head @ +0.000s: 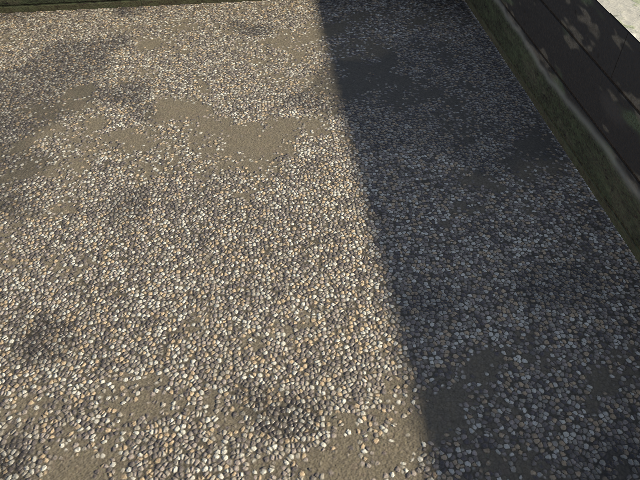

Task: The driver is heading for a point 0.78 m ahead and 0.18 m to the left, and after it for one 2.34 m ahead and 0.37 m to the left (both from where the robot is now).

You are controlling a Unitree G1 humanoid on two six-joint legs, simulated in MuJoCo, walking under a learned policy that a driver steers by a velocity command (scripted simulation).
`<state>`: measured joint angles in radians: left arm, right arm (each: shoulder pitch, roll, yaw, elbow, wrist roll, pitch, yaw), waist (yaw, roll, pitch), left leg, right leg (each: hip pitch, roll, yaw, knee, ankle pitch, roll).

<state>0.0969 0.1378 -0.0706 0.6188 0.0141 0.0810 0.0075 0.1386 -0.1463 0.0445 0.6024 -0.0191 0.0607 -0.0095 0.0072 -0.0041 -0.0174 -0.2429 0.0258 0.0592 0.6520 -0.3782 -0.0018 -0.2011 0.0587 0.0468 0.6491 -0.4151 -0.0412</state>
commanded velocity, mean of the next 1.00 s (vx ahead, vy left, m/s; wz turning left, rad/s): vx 0.50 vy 0.00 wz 0.00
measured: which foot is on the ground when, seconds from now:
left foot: down 0.00-1.00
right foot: down 0.00-1.00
